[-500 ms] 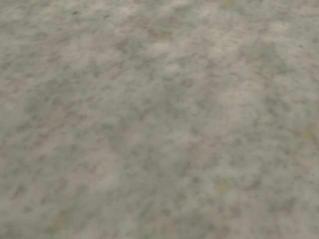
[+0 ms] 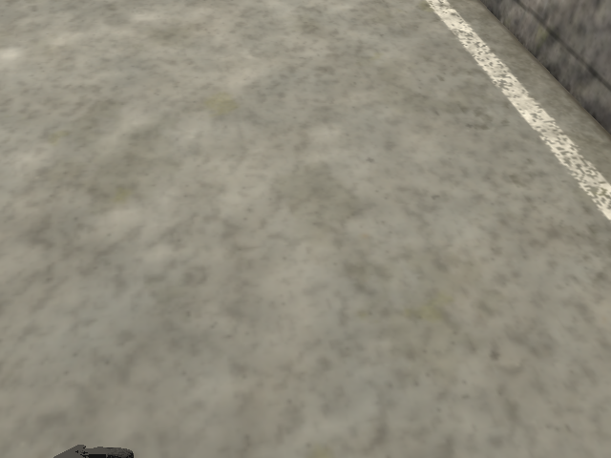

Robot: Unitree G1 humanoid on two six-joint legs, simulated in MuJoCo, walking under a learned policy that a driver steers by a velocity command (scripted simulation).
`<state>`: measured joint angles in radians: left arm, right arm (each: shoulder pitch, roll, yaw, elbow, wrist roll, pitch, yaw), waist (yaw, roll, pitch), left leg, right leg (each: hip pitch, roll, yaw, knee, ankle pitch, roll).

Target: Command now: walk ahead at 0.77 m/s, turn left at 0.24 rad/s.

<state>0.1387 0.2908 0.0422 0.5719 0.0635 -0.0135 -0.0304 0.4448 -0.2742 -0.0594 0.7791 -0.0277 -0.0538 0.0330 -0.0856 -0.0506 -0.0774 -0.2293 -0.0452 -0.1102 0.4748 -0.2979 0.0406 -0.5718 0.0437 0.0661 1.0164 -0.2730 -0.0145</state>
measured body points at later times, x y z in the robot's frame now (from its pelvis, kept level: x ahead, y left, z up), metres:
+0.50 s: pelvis +0.31 +0.02 -0.02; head +0.33 +0.03 +0.43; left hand +0.19 +0.30 -0.13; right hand +0.59 -0.17 -0.09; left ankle +0.36 +0.15 -0.66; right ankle +0.19 -0.14 -0.74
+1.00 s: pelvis +0.71 +0.25 -0.02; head +0.73 +0.26 +0.43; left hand +0.72 +0.54 -0.13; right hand +0.83 +0.01 -0.15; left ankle +0.55 +0.19 -0.74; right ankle +0.97 +0.25 -0.68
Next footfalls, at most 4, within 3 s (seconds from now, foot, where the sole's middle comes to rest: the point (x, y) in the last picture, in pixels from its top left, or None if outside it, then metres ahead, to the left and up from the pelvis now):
0.24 right None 0.23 -0.13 -0.78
0.66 left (171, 453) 0.58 0.22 -0.78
1.12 right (133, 298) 1.00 0.34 -0.78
1.52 left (61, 197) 1.39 0.60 -0.78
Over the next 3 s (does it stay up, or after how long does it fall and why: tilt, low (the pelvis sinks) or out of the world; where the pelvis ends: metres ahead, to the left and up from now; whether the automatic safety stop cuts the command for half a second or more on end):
stays up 2.52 0.47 0.00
